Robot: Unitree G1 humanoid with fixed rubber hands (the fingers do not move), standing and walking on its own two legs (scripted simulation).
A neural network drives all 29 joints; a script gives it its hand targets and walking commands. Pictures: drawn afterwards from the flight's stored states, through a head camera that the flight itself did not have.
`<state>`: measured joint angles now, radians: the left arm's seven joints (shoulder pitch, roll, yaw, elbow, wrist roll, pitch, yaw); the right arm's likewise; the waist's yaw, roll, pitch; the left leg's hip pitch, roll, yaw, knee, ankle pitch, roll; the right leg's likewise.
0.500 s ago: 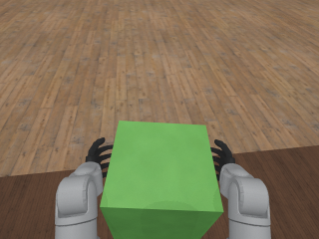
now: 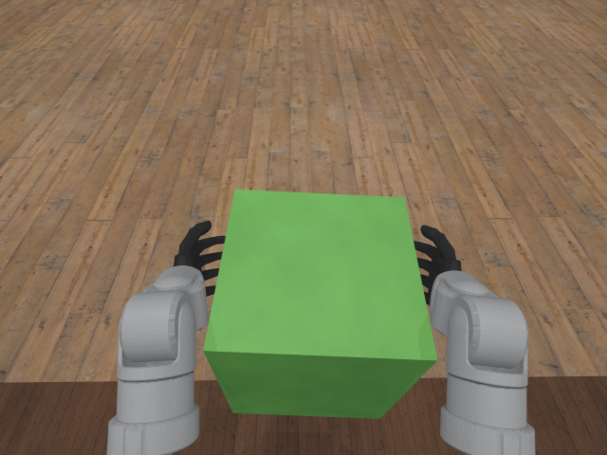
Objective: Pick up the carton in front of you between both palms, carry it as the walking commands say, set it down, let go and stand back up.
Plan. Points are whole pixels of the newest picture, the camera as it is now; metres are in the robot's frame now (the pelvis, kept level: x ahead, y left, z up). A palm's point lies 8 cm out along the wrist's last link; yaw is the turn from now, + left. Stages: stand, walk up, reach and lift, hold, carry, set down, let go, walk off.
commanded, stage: carry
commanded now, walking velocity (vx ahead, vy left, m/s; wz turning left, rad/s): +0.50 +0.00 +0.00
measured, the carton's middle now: (312, 312) +0.30 +0.01 +0.03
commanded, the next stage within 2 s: none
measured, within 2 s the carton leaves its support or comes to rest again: neither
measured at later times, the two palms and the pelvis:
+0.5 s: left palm (248, 111) +0.70 +0.14 +0.09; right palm (405, 122) +0.67 -0.16 +0.09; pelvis +0.32 +0.03 +0.00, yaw -2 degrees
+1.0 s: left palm (267, 69) +1.03 +0.14 +0.02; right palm (377, 69) +1.06 -0.15 +0.01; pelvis +0.68 -0.03 -0.11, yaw +5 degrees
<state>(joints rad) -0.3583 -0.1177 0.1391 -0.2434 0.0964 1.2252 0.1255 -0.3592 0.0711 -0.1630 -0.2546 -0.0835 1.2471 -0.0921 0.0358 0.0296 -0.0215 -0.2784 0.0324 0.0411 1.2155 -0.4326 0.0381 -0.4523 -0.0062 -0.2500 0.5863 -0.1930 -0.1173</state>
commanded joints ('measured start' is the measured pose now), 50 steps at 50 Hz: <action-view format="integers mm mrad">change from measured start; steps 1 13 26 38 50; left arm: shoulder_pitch -690 -970 -1066 -917 -1150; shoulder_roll -855 -905 -1007 -830 -946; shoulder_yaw -730 -597 -544 -609 -465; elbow -44 248 156 142 253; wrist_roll -480 -495 -406 -367 -473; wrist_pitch -7 -32 -53 -26 -12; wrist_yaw -265 -256 -192 -193 -234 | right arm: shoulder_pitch -675 -951 -1164 -923 -1203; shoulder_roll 880 946 1135 955 1087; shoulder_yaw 724 620 657 675 552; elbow -1 275 131 201 301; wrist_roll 420 420 561 479 530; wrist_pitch -19 -52 -82 -67 -25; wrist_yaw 226 176 231 211 180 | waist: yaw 3 9 -116 -130 1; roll -38 -137 32 41 -121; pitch -387 -298 -489 -325 -435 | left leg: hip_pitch -404 -409 465 273 -475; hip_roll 53 -6 217 18 27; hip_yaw -70 99 -310 -81 -88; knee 143 -493 -747 -540 248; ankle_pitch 84 329 551 375 117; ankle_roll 32 27 188 134 3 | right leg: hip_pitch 546 532 -287 -24 536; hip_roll -321 -180 -31 0 -348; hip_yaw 496 194 290 159 530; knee -248 -181 613 -201 -128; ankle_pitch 168 493 -186 638 282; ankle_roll -81 -68 54 77 2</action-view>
